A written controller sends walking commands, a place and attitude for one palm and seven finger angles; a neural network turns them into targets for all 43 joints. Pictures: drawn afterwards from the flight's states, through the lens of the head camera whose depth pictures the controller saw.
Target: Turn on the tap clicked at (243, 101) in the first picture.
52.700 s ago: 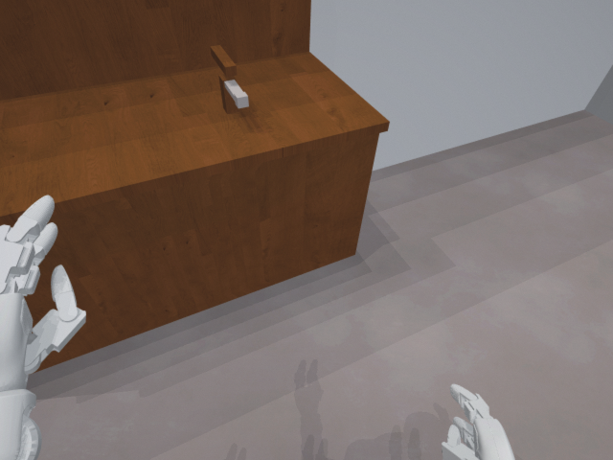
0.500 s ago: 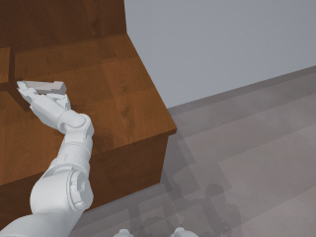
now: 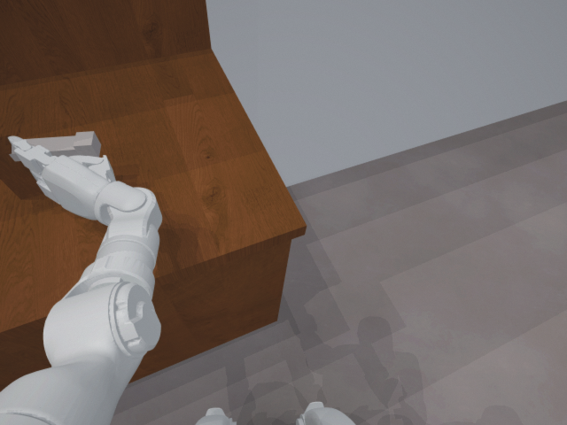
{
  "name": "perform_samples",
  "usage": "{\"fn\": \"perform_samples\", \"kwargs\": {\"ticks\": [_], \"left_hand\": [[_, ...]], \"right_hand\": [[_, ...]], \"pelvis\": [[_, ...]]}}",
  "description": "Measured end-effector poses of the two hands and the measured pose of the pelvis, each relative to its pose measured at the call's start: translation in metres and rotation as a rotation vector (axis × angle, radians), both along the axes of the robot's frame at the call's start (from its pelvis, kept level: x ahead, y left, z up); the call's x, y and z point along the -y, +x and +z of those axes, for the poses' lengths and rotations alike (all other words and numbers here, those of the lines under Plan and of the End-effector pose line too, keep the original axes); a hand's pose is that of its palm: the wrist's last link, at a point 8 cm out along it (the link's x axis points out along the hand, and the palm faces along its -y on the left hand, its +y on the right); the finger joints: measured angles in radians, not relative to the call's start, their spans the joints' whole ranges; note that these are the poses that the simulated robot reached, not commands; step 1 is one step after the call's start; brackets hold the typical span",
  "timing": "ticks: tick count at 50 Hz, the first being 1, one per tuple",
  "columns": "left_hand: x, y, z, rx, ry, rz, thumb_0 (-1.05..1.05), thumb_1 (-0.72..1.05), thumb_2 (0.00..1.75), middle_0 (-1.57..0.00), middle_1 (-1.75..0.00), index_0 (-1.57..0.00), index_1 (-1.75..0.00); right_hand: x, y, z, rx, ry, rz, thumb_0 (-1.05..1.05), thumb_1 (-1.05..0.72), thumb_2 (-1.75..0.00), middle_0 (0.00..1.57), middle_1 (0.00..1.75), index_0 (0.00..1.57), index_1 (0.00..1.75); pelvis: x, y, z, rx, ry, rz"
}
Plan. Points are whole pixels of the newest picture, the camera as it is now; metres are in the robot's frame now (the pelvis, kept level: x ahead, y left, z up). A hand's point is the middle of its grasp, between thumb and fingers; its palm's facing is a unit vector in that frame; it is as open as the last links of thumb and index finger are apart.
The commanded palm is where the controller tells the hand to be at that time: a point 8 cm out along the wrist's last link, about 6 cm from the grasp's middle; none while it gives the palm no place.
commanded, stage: push the lever round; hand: left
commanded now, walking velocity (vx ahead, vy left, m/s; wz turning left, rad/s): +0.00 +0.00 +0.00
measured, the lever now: (87, 145) +0.52 +0.25 +0.08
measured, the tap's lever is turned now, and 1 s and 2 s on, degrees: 76 85 85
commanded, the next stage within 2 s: lift the hand up off the lever in 0.14 s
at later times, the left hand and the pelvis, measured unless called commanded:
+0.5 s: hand (104, 154) +0.50 +0.22 +0.07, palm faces +0.83 -0.55 -0.10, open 8.1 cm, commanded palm +0.44 +0.24 +0.08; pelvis -0.01 +0.00 +0.00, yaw -1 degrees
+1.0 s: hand (92, 153) +0.49 +0.23 +0.09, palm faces +0.82 -0.56 -0.07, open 7.8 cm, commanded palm +0.43 +0.24 +0.10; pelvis +0.02 +0.01 +0.01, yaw +0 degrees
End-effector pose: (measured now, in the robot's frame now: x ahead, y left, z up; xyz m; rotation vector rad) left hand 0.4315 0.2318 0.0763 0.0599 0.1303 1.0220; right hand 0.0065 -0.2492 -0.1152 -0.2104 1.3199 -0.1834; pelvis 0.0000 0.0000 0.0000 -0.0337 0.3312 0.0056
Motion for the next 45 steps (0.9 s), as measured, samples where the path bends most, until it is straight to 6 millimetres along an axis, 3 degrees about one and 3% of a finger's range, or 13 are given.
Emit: {"fn": "perform_samples", "kwargs": {"ticks": [15,28,35,45], "left_hand": [[0.003,0.005,0.001,-0.009,-0.006,0.003,0.02,0.91,0.91,-0.07,-0.10,-0.07,-0.11],[-0.007,0.012,0.007,0.009,-0.009,-0.028,0.06,0.88,0.91,-0.14,-0.14,-0.14,-0.14],[-0.012,0.011,0.013,0.019,-0.013,-0.035,0.05,0.89,0.90,-0.16,-0.15,-0.15,-0.15],[-0.014,0.003,0.019,0.025,-0.024,-0.049,0.02,0.90,0.90,-0.19,-0.16,-0.15,-0.15]], "right_hand": [[0.004,-0.018,0.002,0.002,-0.017,-0.022,0.01,-0.91,-0.90,0.20,0.30,0.20,0.29],[0.002,-0.033,0.007,-0.041,-0.007,-0.038,0.01,-0.91,-0.90,0.20,0.30,0.20,0.29],[-0.004,-0.022,0.009,-0.040,0.012,-0.032,0.01,-0.91,-0.90,0.20,0.30,0.20,0.29],[-0.011,0.013,0.009,0.012,0.035,-0.005,0.01,-0.91,-0.90,0.20,0.30,0.20,0.29]], "pelvis": [[0.004,-0.007,-0.002,-0.011,-0.001,-0.009],[0.002,-0.005,0.002,-0.006,-0.004,-0.014],[-0.002,0.005,0.006,0.012,-0.005,-0.012],[-0.008,0.017,0.012,0.044,-0.005,-0.007]]}}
